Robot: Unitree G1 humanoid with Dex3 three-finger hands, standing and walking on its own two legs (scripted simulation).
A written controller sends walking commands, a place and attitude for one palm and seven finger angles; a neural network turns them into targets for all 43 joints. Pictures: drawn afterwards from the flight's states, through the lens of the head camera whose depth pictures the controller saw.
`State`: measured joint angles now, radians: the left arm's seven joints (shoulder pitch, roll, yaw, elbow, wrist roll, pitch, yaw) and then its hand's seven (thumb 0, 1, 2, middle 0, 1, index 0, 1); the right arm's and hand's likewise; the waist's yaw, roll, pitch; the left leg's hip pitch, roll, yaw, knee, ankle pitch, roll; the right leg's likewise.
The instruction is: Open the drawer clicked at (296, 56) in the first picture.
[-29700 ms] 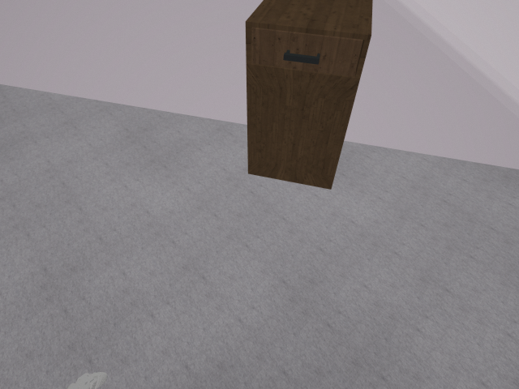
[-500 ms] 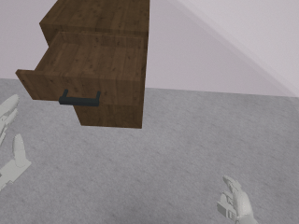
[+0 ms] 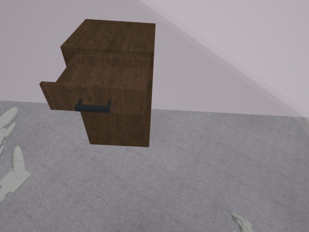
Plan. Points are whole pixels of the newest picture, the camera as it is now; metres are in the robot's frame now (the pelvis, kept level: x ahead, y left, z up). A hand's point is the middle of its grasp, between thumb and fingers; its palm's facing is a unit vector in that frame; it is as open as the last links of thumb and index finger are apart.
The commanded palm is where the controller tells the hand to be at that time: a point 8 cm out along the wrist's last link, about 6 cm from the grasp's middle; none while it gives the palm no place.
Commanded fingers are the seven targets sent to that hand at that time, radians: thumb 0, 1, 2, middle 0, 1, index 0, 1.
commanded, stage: stop stepping back and stand still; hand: left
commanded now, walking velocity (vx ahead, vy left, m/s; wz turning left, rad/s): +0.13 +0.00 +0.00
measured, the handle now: (93, 105) +0.62 +0.26 -0.05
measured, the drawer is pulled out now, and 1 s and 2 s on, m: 0.30 0.30 0.30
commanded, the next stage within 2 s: let the arm hang, fingers relaxed in 0.22 s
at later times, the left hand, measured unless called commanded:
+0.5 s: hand (68, 227) +0.17 +0.23 -0.08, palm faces +0.11 -0.94 -0.33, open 7.4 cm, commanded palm none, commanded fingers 0.00 0.90 0.90 -0.20 -0.30 -0.20 -0.30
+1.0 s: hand out of the picture -0.02 +0.20 -0.16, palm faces +0.06 -0.96 -0.26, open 7.3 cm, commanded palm none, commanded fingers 0.00 0.90 0.90 -0.20 -0.30 -0.20 -0.30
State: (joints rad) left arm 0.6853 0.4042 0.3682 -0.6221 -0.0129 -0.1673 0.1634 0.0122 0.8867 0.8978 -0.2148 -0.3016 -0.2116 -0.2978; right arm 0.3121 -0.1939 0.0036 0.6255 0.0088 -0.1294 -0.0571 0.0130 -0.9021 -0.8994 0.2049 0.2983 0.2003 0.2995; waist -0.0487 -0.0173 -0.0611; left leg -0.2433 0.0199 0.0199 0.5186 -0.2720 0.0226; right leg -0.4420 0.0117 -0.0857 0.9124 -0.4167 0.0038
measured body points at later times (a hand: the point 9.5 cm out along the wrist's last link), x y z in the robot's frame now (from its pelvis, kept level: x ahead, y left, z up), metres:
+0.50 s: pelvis +0.00 +0.01 -0.01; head +0.01 +0.00 +0.44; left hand +0.16 +0.28 -0.06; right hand +0.14 -0.23 -0.12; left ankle +0.02 +0.11 -0.74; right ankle +0.00 -0.12 -0.72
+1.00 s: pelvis +0.00 +0.00 +0.01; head +0.02 -0.01 +0.45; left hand -0.02 +0.25 -0.14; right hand +0.02 -0.23 -0.16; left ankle +0.02 +0.11 -0.74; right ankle +0.01 -0.12 -0.74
